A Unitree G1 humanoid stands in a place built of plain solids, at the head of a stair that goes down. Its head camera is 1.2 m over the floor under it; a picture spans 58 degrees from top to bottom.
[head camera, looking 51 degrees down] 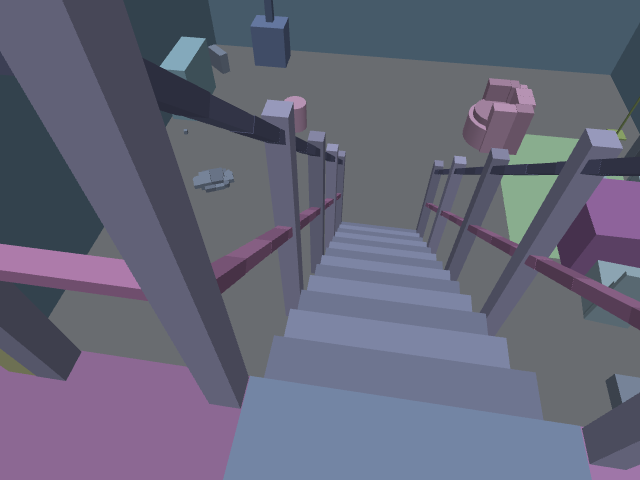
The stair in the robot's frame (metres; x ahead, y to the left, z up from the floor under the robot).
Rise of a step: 0.21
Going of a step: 0.23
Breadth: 0.90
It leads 9 degrees to the right of straight ahead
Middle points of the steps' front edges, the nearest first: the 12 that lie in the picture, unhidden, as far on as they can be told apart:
0.41 -0.24 0.00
0.64 -0.28 -0.21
0.87 -0.32 -0.42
1.10 -0.35 -0.63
1.33 -0.39 -0.84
1.56 -0.42 -1.05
1.79 -0.46 -1.26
2.02 -0.49 -1.47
2.25 -0.53 -1.68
2.48 -0.56 -1.89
2.71 -0.60 -2.10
2.94 -0.63 -2.31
